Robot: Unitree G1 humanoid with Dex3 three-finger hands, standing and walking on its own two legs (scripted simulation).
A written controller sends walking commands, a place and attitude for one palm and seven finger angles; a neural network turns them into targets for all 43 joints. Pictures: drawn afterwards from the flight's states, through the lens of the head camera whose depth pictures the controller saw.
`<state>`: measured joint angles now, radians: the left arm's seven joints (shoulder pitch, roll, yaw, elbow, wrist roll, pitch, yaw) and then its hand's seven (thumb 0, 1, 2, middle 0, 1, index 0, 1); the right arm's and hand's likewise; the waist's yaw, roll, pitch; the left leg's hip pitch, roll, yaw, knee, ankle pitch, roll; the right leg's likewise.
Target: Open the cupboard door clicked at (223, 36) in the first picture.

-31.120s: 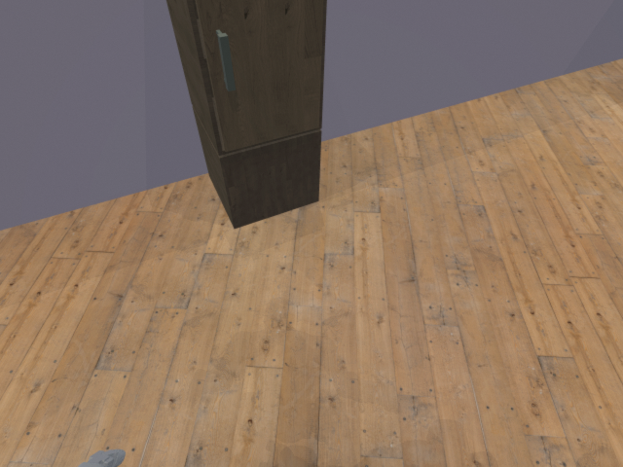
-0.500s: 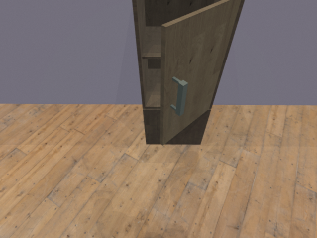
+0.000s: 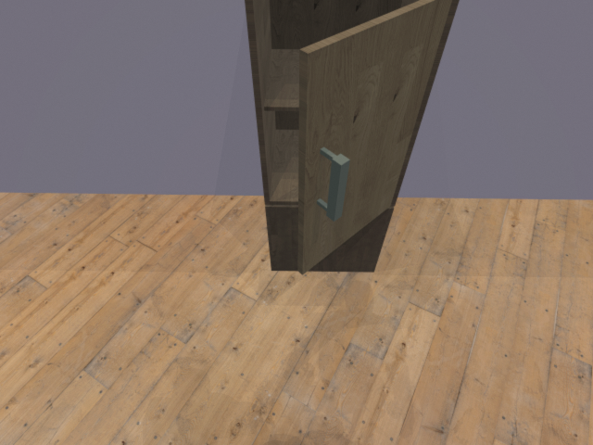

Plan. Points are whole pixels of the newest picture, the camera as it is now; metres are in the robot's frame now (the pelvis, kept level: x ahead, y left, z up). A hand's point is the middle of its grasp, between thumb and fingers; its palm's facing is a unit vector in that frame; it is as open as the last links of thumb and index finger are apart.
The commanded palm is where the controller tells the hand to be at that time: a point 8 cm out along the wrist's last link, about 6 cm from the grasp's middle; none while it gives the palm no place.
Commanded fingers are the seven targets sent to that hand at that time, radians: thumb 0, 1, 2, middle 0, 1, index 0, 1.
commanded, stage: walk to a spot facing it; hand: left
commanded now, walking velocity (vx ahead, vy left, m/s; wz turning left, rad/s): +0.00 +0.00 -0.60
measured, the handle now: (329, 184) +0.59 -0.03 -0.03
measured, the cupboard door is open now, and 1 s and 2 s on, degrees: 43 43 43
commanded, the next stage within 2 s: none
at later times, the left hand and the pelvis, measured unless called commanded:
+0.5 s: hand out of the picture +0.08 +0.17 -0.17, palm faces -0.15 -0.95 -0.29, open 7.4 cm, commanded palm none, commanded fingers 0.00 0.90 0.90 -0.20 -0.30 -0.20 -0.30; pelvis -0.01 -0.02 -0.01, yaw -13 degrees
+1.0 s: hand (224, 410) +0.20 +0.14 -0.17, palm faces -0.49 -0.83 -0.27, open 7.4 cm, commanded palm none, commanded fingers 0.00 0.90 0.90 -0.20 -0.30 -0.20 -0.30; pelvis +0.00 -0.01 -0.02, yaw -31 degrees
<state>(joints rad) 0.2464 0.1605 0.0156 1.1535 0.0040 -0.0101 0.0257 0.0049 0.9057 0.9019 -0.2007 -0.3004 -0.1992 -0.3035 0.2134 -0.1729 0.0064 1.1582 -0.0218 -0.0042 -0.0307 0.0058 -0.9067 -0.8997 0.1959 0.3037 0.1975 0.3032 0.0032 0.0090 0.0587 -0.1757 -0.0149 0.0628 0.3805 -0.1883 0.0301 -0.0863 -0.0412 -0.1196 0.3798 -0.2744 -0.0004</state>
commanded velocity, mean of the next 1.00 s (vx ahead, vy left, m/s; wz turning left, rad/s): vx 0.00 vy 0.00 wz -0.60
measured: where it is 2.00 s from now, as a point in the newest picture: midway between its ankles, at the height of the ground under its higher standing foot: outside the picture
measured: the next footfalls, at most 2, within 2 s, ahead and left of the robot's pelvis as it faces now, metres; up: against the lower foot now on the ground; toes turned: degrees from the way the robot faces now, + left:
left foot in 0.72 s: +0.08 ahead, +0.13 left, +0.00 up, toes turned -22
right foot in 1.00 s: -0.03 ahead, -0.13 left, +0.00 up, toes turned -33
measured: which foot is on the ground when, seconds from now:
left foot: down 0.00-0.36, up 0.38-0.70, down 0.72-1.00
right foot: down 0.00-0.72, up 0.74-0.98, down 1.00-1.00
